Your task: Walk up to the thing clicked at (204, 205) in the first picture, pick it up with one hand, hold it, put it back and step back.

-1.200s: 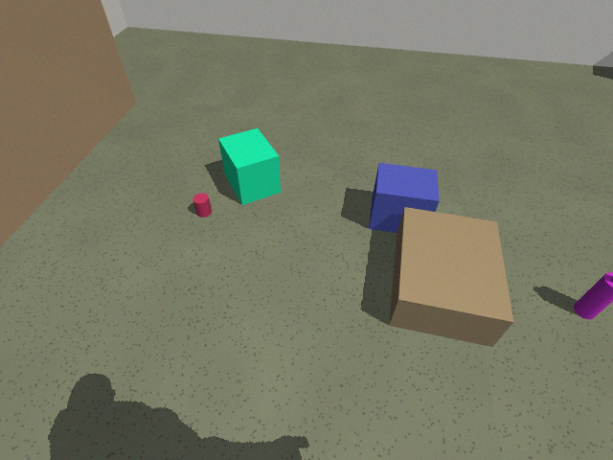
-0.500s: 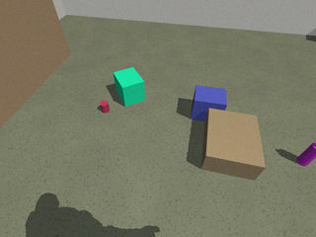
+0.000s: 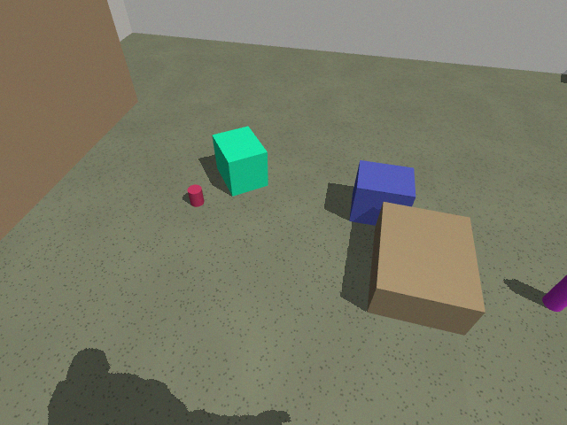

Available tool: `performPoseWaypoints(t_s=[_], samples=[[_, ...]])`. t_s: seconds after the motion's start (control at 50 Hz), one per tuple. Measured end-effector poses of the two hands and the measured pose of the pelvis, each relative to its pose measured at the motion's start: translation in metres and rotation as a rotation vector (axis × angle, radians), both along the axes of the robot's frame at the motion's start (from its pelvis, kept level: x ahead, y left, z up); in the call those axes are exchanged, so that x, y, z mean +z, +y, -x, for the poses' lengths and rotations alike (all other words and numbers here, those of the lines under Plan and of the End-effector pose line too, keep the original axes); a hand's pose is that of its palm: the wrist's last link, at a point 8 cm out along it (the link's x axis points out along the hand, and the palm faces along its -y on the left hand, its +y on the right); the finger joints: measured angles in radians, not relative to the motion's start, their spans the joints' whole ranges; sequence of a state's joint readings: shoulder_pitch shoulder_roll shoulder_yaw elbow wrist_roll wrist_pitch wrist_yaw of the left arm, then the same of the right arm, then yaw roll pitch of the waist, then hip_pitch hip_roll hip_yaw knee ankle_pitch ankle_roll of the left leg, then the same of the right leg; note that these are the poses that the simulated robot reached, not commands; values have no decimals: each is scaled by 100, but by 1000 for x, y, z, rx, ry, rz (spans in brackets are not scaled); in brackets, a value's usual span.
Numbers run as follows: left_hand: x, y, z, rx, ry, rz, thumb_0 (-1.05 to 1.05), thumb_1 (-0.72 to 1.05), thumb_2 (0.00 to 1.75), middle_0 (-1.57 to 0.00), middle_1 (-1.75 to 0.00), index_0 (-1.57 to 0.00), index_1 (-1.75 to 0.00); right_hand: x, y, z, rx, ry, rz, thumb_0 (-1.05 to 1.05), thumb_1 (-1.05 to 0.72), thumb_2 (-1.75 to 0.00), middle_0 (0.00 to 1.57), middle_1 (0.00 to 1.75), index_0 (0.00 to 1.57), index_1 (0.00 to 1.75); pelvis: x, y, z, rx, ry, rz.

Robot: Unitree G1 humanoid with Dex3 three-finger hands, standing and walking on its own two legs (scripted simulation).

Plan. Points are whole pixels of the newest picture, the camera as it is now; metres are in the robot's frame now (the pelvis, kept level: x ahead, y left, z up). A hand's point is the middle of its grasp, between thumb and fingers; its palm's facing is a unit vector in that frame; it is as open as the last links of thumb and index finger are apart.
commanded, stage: walk up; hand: left
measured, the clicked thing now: (196, 195) +1.30 +0.41 -0.73
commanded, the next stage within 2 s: none
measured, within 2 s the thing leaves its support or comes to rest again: neither
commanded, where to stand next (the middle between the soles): +0.95 +0.13 m, yaw +8 degrees
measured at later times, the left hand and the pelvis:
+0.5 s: hand (47, 420) +0.20 +0.37 -0.15, palm faces +0.03 -0.94 -0.33, open 7.3 cm; pelvis +0.15 +0.09 +0.00, yaw +5 degrees
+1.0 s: hand (109, 293) +0.41 +0.34 -0.14, palm faces +0.12 -0.93 -0.35, open 7.3 cm; pelvis +0.39 +0.07 -0.01, yaw +9 degrees
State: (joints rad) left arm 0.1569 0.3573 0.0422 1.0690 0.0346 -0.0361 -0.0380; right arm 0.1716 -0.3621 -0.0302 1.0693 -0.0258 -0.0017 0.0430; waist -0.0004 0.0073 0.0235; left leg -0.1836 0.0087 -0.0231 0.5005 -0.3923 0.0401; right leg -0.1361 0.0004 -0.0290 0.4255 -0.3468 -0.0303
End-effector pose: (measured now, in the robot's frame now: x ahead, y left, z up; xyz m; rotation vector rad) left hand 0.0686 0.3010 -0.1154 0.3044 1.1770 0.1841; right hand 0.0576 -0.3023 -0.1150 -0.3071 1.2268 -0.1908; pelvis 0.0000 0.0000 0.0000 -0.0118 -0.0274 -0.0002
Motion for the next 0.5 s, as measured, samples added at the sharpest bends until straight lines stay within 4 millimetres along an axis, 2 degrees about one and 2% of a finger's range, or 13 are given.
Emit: performPoseWaypoints(t_s=[0.1, 0.18, 0.24, 0.28, 0.32, 0.42, 0.5], samples=[[3, 30, 16, 62, -22, -29, 0, 90, 90, -21, -30, -21, -30, 7, -2, -27, 60, 17, 37, 1, -90, -90, 21, 30, 20, 30, -3, 14, -15, 37, 1, 14], [-1, 64, 24, 99, 30, -47, 0, 90, 90, -21, -30, -21, -30, 17, 9, -66, 97, -21, 62, 1, -90, -90, 21, 30, 20, 30, -7, 33, -39, 66, -7, 24], [-14, 93, 17, 119, 56, -52, 0, 90, 90, -21, -30, -21, -30, 19, 23, -97, 119, -63, 95, 1, -90, -90, 20, 30, 20, 30, -18, 53, -60, 90, -15, 23], [-24, 109, 5, 119, 75, -56, 0, 90, 90, -20, -30, -21, -30, 17, 32, -113, 116, -101, 116, 1, -90, -90, 20, 30, 20, 30, -26, 67, -73, 83, -22, -3], [-26, 115, -14, 112, 81, -50, 1, 91, 90, -20, -30, -20, -30, 18, 44, -120, 101, -121, 111, 0, -90, -90, 20, 30, 20, 30, -26, 75, -85, 94, -24, -3], [-13, 119, -75, 68, 8, -16, 1, 91, 90, -20, -30, -20, -30, 24, 68, -130, 91, -84, 81, 0, -90, -90, 21, 30, 20, 30, -11, 85, -119, 92, -29, -17], [-2, 118, -120, 43, -22, 1, 0, 91, 90, -20, -30, -20, -30, 22, 79, -145, 89, -56, 53, 0, -90, -90, 21, 30, 20, 30, -5, 90, -151, 94, -27, -24]])
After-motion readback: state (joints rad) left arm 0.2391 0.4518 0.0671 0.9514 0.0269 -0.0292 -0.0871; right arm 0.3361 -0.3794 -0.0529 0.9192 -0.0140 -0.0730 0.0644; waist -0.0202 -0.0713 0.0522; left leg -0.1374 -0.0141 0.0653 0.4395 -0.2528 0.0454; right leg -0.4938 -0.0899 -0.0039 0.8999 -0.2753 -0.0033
